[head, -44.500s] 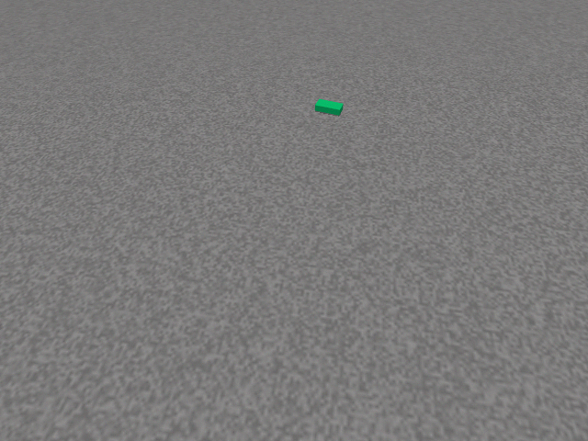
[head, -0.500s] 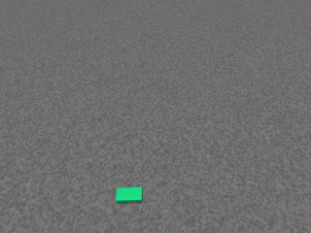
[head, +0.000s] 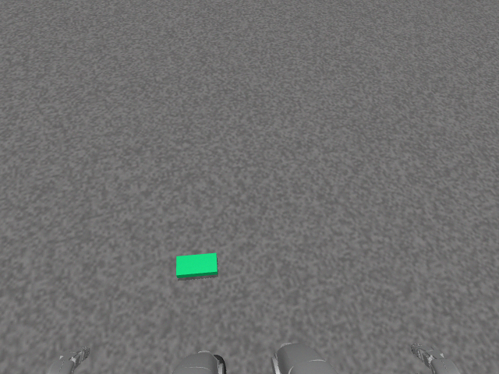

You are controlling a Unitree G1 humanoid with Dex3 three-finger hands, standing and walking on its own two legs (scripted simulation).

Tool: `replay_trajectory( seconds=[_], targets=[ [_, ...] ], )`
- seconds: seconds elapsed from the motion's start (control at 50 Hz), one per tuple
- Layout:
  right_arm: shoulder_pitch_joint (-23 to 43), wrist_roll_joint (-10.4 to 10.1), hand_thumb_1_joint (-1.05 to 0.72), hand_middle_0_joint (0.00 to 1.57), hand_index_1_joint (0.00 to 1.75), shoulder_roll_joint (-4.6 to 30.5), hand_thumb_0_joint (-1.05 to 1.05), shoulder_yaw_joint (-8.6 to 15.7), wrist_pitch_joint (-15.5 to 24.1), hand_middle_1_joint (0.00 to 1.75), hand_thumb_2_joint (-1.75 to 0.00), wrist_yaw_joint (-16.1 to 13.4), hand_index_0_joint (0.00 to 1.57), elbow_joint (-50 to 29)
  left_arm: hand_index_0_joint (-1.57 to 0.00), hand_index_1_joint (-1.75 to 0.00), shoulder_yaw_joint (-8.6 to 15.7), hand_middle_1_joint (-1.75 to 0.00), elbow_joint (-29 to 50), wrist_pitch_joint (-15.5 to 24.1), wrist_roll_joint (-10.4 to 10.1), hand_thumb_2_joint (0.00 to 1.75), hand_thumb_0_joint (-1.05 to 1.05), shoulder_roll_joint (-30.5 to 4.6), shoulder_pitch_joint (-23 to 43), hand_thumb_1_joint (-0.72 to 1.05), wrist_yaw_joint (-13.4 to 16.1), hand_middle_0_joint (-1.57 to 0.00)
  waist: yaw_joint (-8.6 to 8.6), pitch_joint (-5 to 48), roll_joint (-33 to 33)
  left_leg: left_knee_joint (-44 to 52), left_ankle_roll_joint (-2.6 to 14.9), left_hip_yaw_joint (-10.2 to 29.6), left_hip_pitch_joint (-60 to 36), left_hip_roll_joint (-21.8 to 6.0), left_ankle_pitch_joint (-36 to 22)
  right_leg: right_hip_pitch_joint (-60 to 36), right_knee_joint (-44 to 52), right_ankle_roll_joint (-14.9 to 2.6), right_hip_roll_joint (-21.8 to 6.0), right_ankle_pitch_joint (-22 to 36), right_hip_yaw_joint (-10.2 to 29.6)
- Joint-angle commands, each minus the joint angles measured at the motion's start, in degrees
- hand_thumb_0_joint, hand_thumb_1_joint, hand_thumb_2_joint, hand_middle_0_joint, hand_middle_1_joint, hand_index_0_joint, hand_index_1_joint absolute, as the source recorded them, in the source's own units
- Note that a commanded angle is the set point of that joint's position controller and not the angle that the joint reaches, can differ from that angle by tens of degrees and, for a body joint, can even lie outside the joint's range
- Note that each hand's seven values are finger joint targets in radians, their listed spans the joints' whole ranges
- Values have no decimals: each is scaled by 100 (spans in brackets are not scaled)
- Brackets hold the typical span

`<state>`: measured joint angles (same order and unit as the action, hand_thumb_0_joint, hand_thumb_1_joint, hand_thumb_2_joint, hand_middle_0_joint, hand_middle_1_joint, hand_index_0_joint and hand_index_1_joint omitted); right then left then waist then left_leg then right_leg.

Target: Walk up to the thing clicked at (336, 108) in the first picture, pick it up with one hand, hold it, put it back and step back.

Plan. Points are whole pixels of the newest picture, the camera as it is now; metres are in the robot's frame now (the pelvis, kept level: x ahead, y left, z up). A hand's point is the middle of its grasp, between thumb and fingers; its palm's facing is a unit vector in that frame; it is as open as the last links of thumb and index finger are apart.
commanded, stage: step back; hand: left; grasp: from above
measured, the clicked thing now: (197, 265) +0.51 +0.18 -0.75
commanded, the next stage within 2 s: none
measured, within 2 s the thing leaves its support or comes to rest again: neither
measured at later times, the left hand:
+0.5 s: hand out of the picture -0.01 +0.26 -0.15, palm faces +0.06 -0.92 -0.38, open 7.4 cm
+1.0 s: hand out of the picture -0.25 +0.22 -0.14, palm faces +0.00 -0.91 -0.40, open 7.4 cm
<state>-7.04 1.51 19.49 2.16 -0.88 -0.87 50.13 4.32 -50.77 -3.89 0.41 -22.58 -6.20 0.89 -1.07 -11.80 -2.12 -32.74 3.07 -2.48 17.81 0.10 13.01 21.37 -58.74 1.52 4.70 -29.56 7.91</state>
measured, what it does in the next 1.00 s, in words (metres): walks backwards: right foot, then left foot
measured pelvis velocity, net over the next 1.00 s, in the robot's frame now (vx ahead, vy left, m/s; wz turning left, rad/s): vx -0.31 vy -0.05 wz -0.02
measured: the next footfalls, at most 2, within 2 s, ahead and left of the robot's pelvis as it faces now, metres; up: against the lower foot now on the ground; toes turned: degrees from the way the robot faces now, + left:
right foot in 0.12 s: -0.01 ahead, -0.14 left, +0.00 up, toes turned +2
left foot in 0.48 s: -0.12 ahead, +0.09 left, +0.00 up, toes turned +2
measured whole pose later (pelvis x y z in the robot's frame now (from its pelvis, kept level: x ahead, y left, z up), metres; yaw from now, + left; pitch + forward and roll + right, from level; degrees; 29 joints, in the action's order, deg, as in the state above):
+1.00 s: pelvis -0.31 -0.05 -0.01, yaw -1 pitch -3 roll +1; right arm -6.9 0.6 23.4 3.3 -3.5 -0.9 48.3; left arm 4.1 -49.6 -2.9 2.0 -20.6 -13.2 -0.7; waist 2.0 -8.3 1.4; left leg -57.0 -0.6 6.6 30.7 4.0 25.4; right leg 15.4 -38.4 -0.6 -0.2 -20.1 2.6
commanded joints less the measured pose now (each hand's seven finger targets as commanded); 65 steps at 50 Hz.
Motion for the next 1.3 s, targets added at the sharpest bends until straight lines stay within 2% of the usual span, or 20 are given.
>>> replay_trajectory(
  seconds=[0.0,0.1,0.14,0.16,0.22,0.36,0.44,0.46,0.5,0.58,0.82,0.86,0.9,0.92,0.98,1.16,1.2,1.22,1.24,1.28],
  targets=[
    [-218,-3,-90,20,30,1683,0,475,43,30,-90,-112,20,-433,-20,-30,309,-30,504,181,43,90,0,-916,-294,90,36,-20,-125,1619,979,556,1089,1695,-1562,-1594,-2476,142,1044,-78,-333,70,-250],
    [139,-131,-90,20,30,1542,0,382,-56,30,-90,-41,20,-483,-20,-30,404,-30,239,295,162,90,0,-1033,-1100,90,-4,-20,231,1689,586,-28,258,1207,112,-972,-677,-1578,3494,-479,-712,1713,-129],
    [304,-157,-90,20,30,1308,0,370,-99,30,-90,-89,20,-518,-20,-30,598,-30,589,293,155,90,0,-1958,-471,90,-28,-20,396,964,-1462,-2469,-322,619,851,584,2277,-115,4371,-1942,-2820,1825,2370],
    [144,-120,-90,20,30,1453,0,402,-135,30,-90,-89,20,-417,-20,-30,559,-30,797,332,167,90,0,-1776,-131,90,-11,-20,235,666,-1070,-3365,-380,1152,626,512,2165,440,4393,-1982,-2846,1921,2373],
    [-450,-196,-90,20,30,1358,0,343,-81,30,-90,-71,20,-216,-20,-30,431,-30,913,342,139,90,0,-1248,437,90,54,-20,-126,784,-522,-3733,-337,1164,702,772,1321,-98,3756,-1278,-1719,3164,495],
    [-300,-108,-90,20,30,1280,0,279,-3,30,-90,-101,20,-443,-20,-30,380,-30,998,284,148,90,0,-1114,-446,90,128,-20,446,1415,-774,-1471,-427,720,904,266,1827,-2145,3024,-1471,-1984,4347,586],
    [-1050,-41,-90,20,30,1287,0,378,40,30,-90,-30,20,-158,-20,-30,328,-30,1144,162,53,90,0,-1290,-66,90,51,-20,-3,1536,-635,795,-229,214,-641,176,75,-1061,2540,-1001,-1678,3424,242],
    [-958,32,-90,20,30,1476,0,445,57,30,-90,-25,20,-189,-20,-30,270,-30,1164,130,47,90,0,-1095,-177,90,34,-20,41,1446,-97,1055,-75,887,-914,-241,-171,-436,2287,-698,-1351,2501,117],
    [-538,52,-90,20,30,2483,0,632,66,30,-90,39,20,-437,-20,-30,380,-30,1233,161,47,90,0,-1127,299,90,115,-20,-294,1268,1680,1551,1378,3523,-68,-2341,-1572,334,-116,-191,35,-820,-148],
    [164,42,-90,20,30,1672,0,417,120,30,-90,-90,20,-551,-20,-30,376,-30,854,125,-31,90,0,-1050,-376,90,121,-20,289,1105,811,903,916,1719,-451,-1482,-2438,747,-1570,-275,135,39,387],
    [45,-2,-90,20,30,1884,0,530,-74,30,-90,-58,20,-730,-20,-30,343,-30,452,221,71,90,0,-916,-1122,90,-41,-20,153,1745,1450,478,781,1445,-628,-1360,-1250,-906,2644,-198,-366,854,-766],
    [133,-78,-90,20,30,1698,0,452,-127,30,-90,-27,20,-752,-20,-30,412,-30,284,272,172,90,0,-1117,-1475,90,-47,-20,311,1604,899,69,257,1250,402,-943,-101,-1471,3340,-445,-584,1166,-325],
    [369,-115,-90,20,30,1345,0,409,-127,30,-90,-113,20,-876,-20,-30,641,-30,660,257,226,90,0,-2189,-790,90,-54,-20,556,1033,-1665,-2530,-360,782,1197,544,2161,111,4433,-1822,-2868,521,2519],
    [363,-77,-90,20,30,1564,0,483,-154,30,-90,-127,20,-832,-20,-30,599,-30,837,296,203,90,0,-2080,-383,90,-18,-20,388,643,-1258,-3369,-415,1358,951,316,2024,912,4582,-1951,-3036,538,2569],
    [-385,-143,-90,20,30,1431,0,420,-100,30,-90,-84,20,-498,-20,-30,442,-30,987,320,219,90,0,-1367,422,90,56,-20,-118,742,-533,-3710,-349,1120,771,685,1253,366,3615,-1211,-1750,2235,382],
    [-846,-13,-90,20,30,1203,0,362,0,30,-90,-64,20,-309,-20,-30,366,-30,1011,164,113,90,0,-1350,-154,90,107,-20,170,1575,-911,361,-293,199,-30,207,882,-1559,2496,-1137,-1865,3702,307],
    [-944,80,-90,20,30,1556,0,487,28,30,-90,-81,20,-212,-20,-30,220,-30,1066,104,67,90,0,-1043,-281,90,66,-20,149,1636,-62,1231,-25,1199,-1000,-498,-314,-349,1865,-615,-1428,2571,34],
    [-519,25,-90,20,30,2333,0,590,-17,30,-90,-6,20,-352,-20,-30,168,-30,1174,133,6,90,0,-947,-61,90,83,-20,119,1454,1642,1397,810,2909,-712,-1873,-1063,575,915,-247,-271,288,-976],
    [-398,61,-90,20,30,2550,0,651,11,30,-90,8,20,-447,-20,-30,344,-30,1120,118,71,90,0,-1202,350,90,152,-20,-214,1268,1657,1614,1540,3666,255,-2417,-1252,245,-456,-168,-235,-800,-222],
    [-6,92,-90,20,30,1946,0,448,57,30,-90,-70,20,-438,-20,-30,323,-30,906,61,-29,90,0,-1064,55,90,142,-20,190,1245,588,1017,1149,2195,26,-1697,-2349,412,-1383,-302,21,-375,450]
  ],
)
